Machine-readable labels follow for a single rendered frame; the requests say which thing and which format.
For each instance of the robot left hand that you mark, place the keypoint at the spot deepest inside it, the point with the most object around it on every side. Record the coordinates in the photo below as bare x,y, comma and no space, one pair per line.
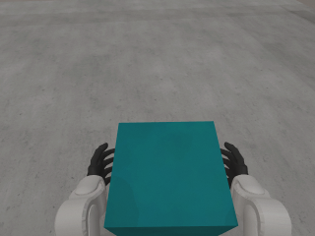
98,163

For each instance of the carton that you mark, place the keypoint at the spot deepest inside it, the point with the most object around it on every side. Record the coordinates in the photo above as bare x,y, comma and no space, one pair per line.
168,179

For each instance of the robot right hand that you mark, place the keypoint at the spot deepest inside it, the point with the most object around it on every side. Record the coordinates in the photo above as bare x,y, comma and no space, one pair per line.
235,163

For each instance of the right robot forearm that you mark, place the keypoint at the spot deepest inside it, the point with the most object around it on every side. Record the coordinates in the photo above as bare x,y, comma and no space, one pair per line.
261,215

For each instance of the left robot forearm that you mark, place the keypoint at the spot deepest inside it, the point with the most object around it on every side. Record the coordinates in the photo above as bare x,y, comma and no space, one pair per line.
80,215

